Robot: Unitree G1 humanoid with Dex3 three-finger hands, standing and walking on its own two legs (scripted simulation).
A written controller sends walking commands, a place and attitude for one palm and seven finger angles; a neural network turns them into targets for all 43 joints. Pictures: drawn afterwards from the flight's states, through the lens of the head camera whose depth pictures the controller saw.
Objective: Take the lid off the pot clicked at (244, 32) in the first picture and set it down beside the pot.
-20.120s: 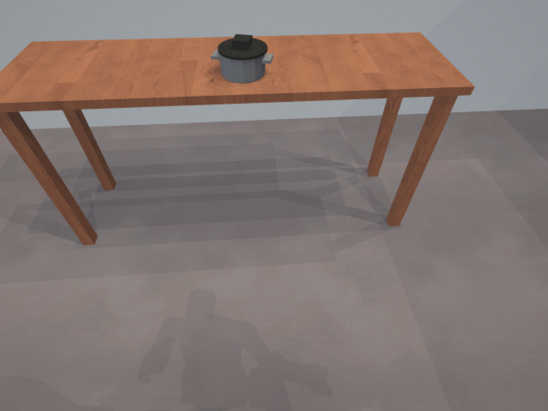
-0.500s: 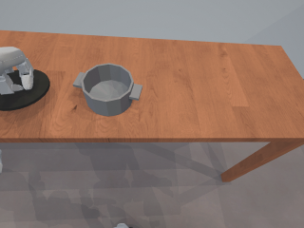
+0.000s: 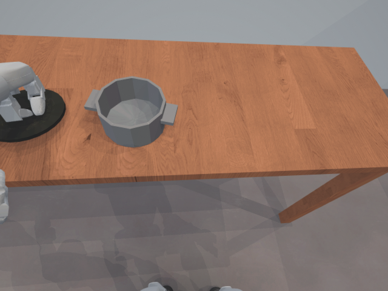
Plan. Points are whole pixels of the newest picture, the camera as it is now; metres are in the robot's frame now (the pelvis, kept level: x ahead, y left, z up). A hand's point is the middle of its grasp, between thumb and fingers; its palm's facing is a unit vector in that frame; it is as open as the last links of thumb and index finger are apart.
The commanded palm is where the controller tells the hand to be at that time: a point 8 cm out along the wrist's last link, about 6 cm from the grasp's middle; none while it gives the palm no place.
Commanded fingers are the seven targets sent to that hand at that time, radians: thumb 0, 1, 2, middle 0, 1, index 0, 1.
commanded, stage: lower the lid onto the table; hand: left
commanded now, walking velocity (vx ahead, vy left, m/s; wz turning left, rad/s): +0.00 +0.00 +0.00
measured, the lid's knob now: (20, 105) +0.50 +0.34 +0.05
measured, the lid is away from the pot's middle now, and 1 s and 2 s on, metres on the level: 0.23 0.24 0.24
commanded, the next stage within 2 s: open the fingers wide in 0.40 s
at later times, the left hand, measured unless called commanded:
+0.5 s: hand (21, 114) +0.47 +0.32 +0.05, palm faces -0.51 -0.12 -0.85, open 4.1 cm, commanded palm +0.48 +0.32 +0.11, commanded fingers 0.00 0.57 1.10 -0.60 -0.91 -1.13 -1.14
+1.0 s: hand (15, 124) +0.44 +0.33 +0.05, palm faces -0.46 -0.12 -0.88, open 5.1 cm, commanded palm +0.47 +0.33 +0.11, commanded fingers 0.00 0.22 0.75 -0.42 -0.92 -0.61 -1.00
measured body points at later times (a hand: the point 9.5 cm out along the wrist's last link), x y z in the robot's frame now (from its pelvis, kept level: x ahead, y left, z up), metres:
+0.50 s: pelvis +0.00 -0.01 -0.01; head +0.11 +0.02 +0.42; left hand +0.49 +0.33 +0.10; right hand -0.02 -0.30 -0.11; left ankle +0.01 +0.04 -0.72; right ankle -0.01 -0.17 -0.72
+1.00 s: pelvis -0.01 -0.02 -0.02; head +0.10 +0.01 +0.42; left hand +0.46 +0.33 +0.10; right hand +0.02 -0.31 -0.12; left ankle +0.01 +0.04 -0.72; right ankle -0.01 -0.17 -0.72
